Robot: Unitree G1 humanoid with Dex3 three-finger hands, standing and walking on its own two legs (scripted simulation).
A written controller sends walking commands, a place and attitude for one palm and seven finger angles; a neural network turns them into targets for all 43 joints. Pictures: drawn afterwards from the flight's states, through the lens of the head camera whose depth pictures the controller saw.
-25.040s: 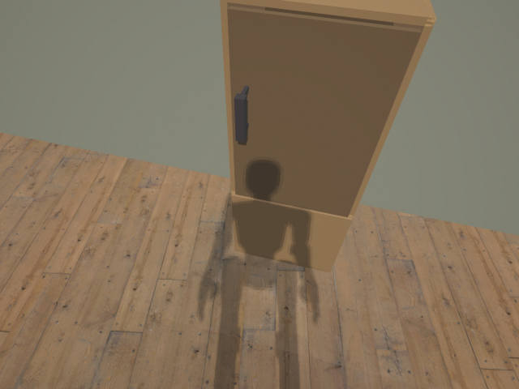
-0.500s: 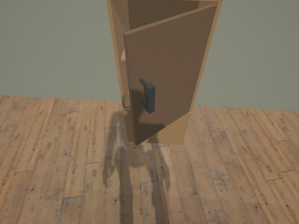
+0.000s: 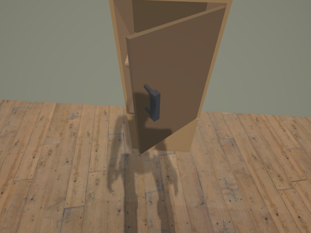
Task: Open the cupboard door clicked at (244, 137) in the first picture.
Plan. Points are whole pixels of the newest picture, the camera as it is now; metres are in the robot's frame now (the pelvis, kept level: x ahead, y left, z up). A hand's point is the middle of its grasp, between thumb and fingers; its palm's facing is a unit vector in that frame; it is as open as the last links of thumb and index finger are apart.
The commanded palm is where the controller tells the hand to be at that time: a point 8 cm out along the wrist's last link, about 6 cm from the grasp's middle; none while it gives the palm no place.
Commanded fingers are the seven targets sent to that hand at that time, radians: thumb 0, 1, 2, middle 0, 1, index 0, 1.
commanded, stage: walk to a spot facing it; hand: left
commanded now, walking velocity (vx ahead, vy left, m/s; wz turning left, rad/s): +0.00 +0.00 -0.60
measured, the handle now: (151, 102) +0.53 +0.05 +0.01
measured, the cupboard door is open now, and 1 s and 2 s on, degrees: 41 41 41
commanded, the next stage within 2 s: none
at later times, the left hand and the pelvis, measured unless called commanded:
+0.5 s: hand out of the picture +0.06 +0.16 -0.17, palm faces -0.14 -0.94 -0.30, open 7.4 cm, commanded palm none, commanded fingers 0.00 0.90 0.90 -0.20 -0.30 -0.20 -0.30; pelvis -0.01 -0.04 -0.02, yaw -13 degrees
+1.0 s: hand out of the picture +0.14 +0.16 -0.19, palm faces -0.40 -0.88 -0.23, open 7.4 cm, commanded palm none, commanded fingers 0.00 0.90 0.90 -0.20 -0.30 -0.20 -0.30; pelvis +0.03 -0.01 -0.01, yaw -30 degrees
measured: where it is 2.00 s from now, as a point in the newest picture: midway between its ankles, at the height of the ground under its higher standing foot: outside the picture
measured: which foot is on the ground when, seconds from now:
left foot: down 0.00-0.40, up 0.42-0.98, down 1.00-1.00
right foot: down 0.00-0.98, up 1.00-1.00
